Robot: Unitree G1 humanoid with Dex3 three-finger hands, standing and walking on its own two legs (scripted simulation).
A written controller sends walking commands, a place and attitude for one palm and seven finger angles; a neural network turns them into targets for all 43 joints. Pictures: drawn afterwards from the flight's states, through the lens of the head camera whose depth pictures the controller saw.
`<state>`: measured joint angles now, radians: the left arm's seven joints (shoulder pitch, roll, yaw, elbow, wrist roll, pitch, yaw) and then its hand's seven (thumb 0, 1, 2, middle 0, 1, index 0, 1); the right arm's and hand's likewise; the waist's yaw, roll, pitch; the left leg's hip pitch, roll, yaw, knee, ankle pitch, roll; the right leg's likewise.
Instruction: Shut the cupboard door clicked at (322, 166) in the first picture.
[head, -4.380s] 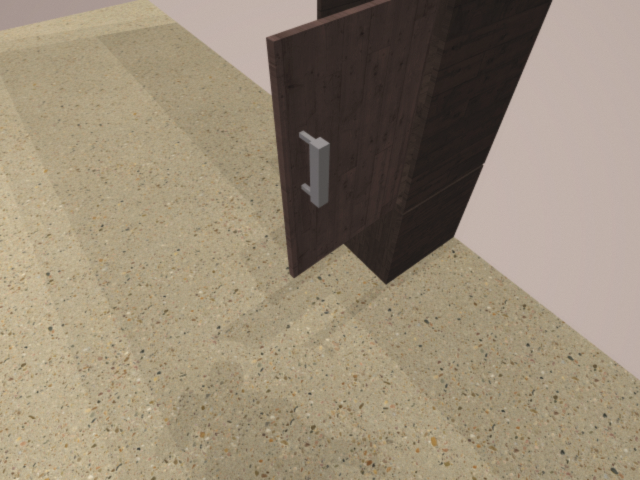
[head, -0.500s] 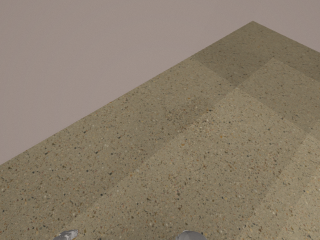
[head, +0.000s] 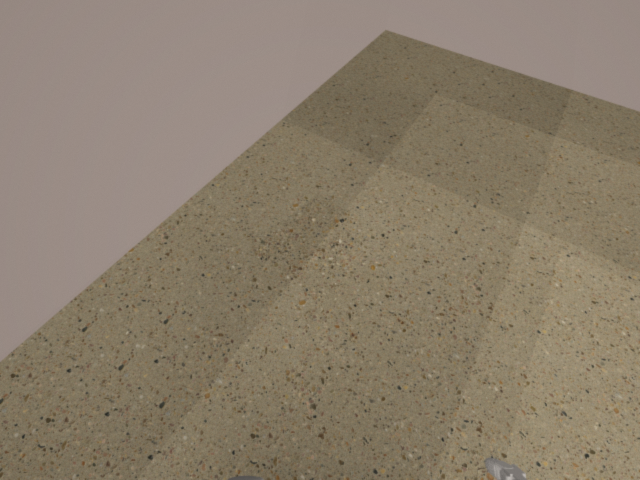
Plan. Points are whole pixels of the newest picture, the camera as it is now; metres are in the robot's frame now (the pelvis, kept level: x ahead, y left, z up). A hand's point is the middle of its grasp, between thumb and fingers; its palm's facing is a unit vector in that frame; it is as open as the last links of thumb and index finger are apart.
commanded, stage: walk around to get in front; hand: left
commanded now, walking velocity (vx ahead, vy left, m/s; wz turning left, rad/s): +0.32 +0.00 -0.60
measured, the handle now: out of the picture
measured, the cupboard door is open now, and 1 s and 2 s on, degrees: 94 94 94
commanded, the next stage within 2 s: walk to a spot facing it in 0.86 s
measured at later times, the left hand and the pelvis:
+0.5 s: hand (303, 319) +0.39 +0.06 -0.17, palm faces -0.36 -0.91 -0.23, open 7.4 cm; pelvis +0.16 -0.07 -0.02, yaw -18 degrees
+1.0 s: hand (306, 323) +0.39 +0.06 -0.19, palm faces -0.31 -0.94 -0.17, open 7.4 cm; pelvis +0.39 -0.14 -0.01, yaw -24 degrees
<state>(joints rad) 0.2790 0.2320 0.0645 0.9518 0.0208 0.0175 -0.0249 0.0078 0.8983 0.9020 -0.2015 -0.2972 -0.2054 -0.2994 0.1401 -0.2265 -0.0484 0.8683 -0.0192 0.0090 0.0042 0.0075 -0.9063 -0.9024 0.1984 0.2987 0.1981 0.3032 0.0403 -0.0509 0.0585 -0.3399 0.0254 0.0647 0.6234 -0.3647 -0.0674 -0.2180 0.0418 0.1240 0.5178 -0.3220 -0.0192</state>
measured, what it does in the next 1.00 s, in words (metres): walks ahead, turning right: left foot, then right foot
